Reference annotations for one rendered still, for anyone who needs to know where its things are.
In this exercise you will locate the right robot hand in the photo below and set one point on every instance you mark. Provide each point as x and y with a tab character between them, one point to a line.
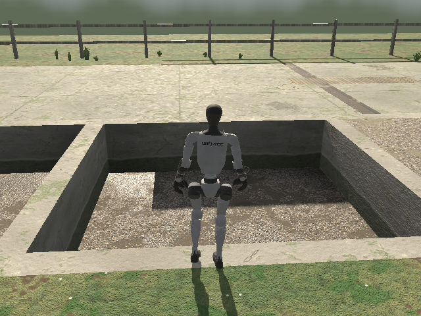
238	181

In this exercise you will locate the left robot forearm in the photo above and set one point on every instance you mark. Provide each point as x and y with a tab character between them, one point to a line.
180	172

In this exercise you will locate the robot right upper arm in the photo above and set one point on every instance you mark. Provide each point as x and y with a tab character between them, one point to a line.
236	151

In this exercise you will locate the right robot forearm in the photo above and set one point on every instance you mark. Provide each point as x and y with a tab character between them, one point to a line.
241	172

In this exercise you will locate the left robot hand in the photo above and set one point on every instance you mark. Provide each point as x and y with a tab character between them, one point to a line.
180	184

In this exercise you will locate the robot left upper arm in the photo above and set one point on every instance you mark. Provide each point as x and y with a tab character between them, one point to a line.
188	148

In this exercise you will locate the left robot thigh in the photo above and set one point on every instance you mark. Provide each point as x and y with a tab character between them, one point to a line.
194	192

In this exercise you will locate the robot right shin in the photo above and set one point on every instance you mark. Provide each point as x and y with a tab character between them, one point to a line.
219	237

